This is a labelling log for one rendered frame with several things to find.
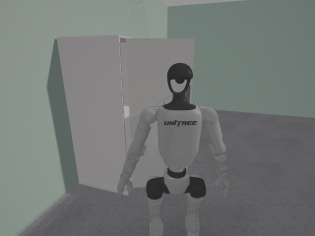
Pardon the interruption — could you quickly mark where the left robot hand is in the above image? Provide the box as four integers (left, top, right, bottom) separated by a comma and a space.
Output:
117, 178, 133, 201

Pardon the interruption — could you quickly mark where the fridge door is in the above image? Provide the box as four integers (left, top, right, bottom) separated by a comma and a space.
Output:
126, 38, 195, 188

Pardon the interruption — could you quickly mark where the right robot hand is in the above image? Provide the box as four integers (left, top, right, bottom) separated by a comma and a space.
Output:
215, 177, 231, 198

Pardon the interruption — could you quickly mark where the right robot forearm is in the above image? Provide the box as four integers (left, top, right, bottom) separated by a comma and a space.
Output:
214, 144, 229, 181

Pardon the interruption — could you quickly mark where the left robot forearm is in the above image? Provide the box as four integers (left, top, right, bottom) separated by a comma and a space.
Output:
120, 142, 140, 182

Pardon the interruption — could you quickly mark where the robot left upper arm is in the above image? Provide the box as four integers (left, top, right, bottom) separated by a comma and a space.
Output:
130, 106, 159, 157

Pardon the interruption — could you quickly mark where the robot right upper arm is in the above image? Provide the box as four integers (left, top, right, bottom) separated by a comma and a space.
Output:
199, 106, 225, 156

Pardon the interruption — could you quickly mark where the humanoid robot head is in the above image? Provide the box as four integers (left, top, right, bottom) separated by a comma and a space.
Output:
162, 63, 196, 110

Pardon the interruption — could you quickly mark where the robot torso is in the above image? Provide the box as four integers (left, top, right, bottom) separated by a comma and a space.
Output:
157, 101, 203, 196

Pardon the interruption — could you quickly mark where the handle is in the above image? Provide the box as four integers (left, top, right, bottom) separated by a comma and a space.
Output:
186, 85, 191, 103

